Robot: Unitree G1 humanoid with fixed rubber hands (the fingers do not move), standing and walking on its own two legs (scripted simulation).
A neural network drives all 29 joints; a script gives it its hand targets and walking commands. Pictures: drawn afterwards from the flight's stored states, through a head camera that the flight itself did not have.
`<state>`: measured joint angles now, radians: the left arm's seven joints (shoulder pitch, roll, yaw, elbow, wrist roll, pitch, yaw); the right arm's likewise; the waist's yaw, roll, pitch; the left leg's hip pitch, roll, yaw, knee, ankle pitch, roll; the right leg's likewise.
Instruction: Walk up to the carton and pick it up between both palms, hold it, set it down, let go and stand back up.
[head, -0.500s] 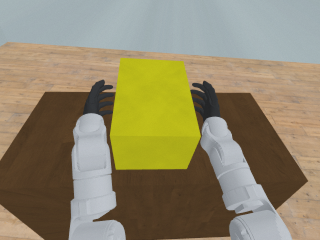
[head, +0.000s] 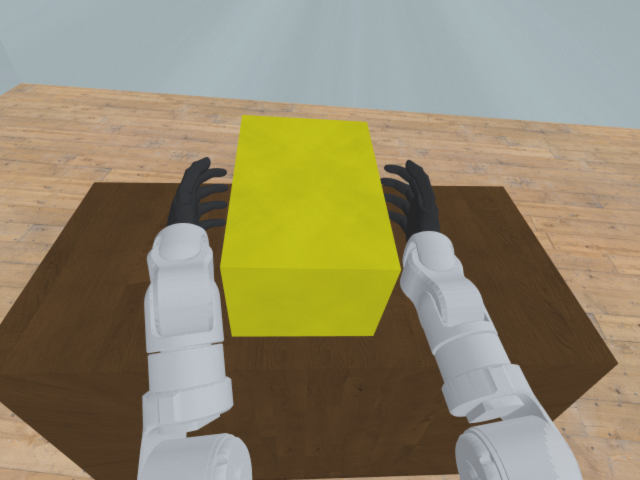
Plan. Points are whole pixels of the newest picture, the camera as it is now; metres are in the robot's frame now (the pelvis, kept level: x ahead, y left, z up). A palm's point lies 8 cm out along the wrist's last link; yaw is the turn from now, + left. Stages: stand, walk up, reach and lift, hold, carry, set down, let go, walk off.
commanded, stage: hold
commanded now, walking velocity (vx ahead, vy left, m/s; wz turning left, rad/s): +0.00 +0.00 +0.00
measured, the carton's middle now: (304, 220) +0.42 +0.01 +0.13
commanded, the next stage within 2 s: none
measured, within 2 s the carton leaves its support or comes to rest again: neither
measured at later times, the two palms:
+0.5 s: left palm (189, 229) +0.35 +0.14 +0.18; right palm (421, 228) +0.36 -0.13 +0.17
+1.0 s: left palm (191, 226) +0.36 +0.14 +0.18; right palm (422, 226) +0.36 -0.13 +0.17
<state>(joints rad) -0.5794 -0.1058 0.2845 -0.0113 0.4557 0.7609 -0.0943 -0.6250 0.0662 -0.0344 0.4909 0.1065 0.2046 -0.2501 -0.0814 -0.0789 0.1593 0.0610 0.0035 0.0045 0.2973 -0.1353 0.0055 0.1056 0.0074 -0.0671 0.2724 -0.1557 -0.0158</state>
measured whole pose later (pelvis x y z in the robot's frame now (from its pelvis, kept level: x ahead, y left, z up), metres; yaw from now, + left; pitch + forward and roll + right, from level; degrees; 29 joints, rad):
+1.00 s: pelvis +0.00 +0.00 +0.00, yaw +0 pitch -13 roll +0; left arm -0.58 -0.11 0.29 -0.01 0.45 0.76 -0.09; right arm -0.63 0.06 -0.03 0.49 0.11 0.21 -0.25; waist -0.08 -0.08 0.15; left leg 0.06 0.01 0.01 0.30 -0.14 0.00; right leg 0.10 0.01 -0.06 0.28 -0.16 -0.02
